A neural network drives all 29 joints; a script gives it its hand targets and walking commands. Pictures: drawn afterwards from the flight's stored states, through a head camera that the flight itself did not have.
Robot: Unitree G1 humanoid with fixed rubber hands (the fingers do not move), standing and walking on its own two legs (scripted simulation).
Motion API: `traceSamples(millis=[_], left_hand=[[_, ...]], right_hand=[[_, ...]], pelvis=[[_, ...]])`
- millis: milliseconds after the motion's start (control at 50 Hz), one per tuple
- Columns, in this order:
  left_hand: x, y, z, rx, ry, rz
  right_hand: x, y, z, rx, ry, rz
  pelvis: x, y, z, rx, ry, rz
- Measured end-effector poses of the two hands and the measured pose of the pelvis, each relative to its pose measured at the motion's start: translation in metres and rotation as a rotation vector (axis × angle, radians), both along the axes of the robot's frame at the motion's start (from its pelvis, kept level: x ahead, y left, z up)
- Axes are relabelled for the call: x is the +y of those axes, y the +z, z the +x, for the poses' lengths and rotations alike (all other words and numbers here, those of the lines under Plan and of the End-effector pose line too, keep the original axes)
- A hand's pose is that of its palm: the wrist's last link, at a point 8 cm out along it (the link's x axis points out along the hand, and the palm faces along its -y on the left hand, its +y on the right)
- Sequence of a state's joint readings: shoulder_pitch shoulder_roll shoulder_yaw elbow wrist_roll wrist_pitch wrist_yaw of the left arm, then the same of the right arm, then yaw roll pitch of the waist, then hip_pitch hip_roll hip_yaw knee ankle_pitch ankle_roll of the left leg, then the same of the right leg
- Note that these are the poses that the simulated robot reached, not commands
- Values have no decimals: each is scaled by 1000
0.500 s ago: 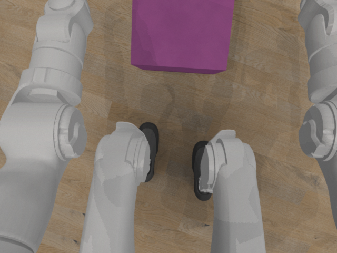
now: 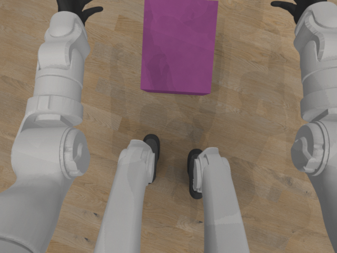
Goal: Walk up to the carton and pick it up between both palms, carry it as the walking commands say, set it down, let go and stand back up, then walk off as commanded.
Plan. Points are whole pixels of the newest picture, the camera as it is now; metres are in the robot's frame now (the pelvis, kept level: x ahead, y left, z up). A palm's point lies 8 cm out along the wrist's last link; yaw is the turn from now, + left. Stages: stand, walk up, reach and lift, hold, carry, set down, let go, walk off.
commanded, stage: set down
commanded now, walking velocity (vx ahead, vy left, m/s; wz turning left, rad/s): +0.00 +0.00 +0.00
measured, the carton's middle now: (177, 53) +0.57 +0.02 -0.46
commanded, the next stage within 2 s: let go in 0.48 s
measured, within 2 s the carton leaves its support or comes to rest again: neither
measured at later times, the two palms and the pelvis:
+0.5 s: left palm out of the picture +0.53 +0.21 +0.02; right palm out of the picture +0.57 -0.20 +0.03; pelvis +0.03 +0.00 +0.12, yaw -1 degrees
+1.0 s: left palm out of the picture +0.40 +0.24 +0.10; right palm out of the picture +0.42 -0.21 +0.09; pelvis +0.07 +0.01 +0.19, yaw +0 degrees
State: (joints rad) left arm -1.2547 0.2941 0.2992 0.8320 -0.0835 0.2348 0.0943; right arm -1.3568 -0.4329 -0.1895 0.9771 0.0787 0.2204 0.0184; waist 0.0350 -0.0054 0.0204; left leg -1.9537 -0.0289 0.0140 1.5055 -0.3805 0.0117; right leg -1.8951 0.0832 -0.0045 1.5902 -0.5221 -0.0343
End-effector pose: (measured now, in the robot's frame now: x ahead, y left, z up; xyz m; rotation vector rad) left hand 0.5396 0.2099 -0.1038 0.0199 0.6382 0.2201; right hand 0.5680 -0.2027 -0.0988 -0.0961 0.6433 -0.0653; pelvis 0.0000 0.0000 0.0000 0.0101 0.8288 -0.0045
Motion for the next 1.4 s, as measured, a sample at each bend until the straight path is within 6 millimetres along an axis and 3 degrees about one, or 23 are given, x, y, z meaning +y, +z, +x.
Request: traceSamples(millis=[380, 480, 620, 760, 960, 1240, 1320, 1400], left_hand=[[1, 111, -6, -4, -15, -8], [-3, 122, -6, 12, -23, -4], [-5, 115, -16, 40, -53, 29], [8, 131, -55, 86, -136, 93], [32, 193, -128, 123, -143, 82], [31, 240, -241, 169, -154, 72], [31, 252, -264, 169, -149, 70], [32, 261, -276, 162, -148, 69]], right_hand=[[-1, 114, 0, 3, 20, 14], [1, 126, 0, 17, 30, 7], [2, 119, -12, 40, 24, -34], [-6, 127, -60, 75, 31, -108], [-10, 182, -131, 98, 39, -87], [-19, 234, -246, 141, 24, -85], [-18, 244, -273, 153, 23, -80], [-17, 253, -287, 148, 25, -75]], pelvis=[[4, 108, 19, -39, 0, -11], [4, 123, 24, -46, 1, -15], [4, 133, 33, -48, 5, -19], [5, 153, 49, -88, 8, -16], [7, 187, 70, -266, 6, -12], [7, 220, 88, -599, 15, -8], [7, 226, 94, -687, 16, -5], [7, 230, 99, -770, 16, -3]])
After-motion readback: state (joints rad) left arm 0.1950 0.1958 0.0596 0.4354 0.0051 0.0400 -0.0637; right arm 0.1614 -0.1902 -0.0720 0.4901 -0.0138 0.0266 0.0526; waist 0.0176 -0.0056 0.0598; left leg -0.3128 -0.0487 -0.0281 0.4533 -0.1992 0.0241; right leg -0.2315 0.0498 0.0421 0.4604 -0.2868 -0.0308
